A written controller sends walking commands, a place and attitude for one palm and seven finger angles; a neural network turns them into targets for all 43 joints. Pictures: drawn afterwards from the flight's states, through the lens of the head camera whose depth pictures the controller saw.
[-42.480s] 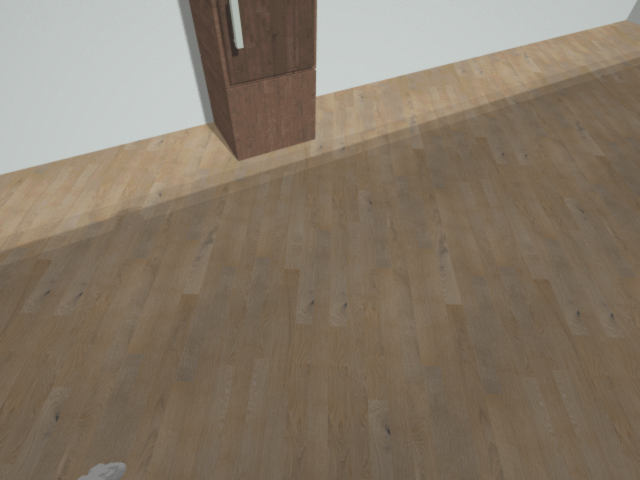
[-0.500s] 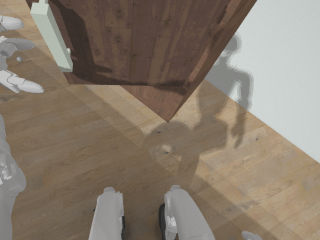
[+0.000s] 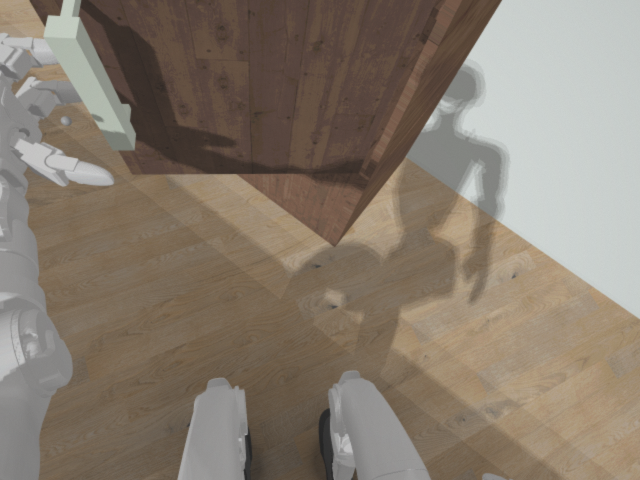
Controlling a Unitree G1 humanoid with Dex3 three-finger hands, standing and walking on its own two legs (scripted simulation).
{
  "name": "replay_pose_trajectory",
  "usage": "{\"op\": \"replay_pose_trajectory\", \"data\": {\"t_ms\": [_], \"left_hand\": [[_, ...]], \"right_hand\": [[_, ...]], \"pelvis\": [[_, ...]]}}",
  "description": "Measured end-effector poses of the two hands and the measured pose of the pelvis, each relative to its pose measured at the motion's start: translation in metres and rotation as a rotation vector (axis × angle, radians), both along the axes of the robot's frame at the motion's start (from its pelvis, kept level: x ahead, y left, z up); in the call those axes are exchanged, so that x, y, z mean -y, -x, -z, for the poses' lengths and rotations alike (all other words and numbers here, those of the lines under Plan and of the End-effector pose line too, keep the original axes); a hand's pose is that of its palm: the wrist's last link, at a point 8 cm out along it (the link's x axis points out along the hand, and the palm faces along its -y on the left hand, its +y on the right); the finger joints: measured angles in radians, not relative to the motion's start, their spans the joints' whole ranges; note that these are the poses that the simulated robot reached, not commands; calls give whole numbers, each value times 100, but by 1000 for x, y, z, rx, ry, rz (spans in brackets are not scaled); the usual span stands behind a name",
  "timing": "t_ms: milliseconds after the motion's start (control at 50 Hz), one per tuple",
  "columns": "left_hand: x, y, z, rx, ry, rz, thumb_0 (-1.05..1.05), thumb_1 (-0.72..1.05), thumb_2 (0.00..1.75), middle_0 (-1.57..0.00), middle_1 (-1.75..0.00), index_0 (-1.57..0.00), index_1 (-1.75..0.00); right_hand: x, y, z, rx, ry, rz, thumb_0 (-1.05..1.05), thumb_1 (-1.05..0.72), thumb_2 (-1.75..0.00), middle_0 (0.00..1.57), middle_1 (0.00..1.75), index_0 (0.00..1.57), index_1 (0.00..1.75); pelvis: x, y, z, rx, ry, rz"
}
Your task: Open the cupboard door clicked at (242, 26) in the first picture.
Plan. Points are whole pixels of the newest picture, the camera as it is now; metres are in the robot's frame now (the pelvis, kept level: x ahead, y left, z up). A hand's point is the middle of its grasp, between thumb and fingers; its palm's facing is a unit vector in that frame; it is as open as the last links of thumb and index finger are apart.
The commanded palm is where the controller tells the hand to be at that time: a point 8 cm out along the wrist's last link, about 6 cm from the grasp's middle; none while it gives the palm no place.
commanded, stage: slide the fingers in behind the handle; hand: left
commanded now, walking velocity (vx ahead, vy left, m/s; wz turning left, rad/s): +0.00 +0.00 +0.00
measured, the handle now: (101, 80) +0.57 +0.22 +0.05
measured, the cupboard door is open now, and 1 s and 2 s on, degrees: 42 42 42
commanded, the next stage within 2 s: close the thumb around the handle in 1.16 s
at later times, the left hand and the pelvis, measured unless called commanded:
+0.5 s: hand (97, 123) +0.51 +0.22 +0.05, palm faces +0.02 -1.00 -0.03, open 13.9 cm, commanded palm +0.49 +0.25 +0.05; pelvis +0.00 +0.00 +0.00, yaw +1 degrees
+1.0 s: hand (115, 122) +0.51 +0.20 +0.05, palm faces +0.03 -1.00 -0.03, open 14.0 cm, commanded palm +0.49 +0.24 +0.05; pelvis +0.01 +0.00 +0.01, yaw +1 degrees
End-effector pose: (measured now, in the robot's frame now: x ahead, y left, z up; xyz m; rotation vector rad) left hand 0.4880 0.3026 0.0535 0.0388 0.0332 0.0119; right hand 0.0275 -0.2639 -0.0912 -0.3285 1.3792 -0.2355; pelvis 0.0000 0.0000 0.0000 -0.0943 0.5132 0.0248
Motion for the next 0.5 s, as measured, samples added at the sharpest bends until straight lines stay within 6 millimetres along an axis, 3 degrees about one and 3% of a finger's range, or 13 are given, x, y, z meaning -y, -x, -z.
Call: {"op": "replay_pose_trajectory", "data": {"t_ms": [500], "left_hand": [[31, 3, 0, 11, 8, -6, -2, -50, 30, -30, -120, -30, -120]], "right_hand": [[3, -10, 1, 27, -24, -1, 1, -91, -90, 21, 30, 20, 30]], "pelvis": [[4, -3, -4, 16, -15, -2]]}}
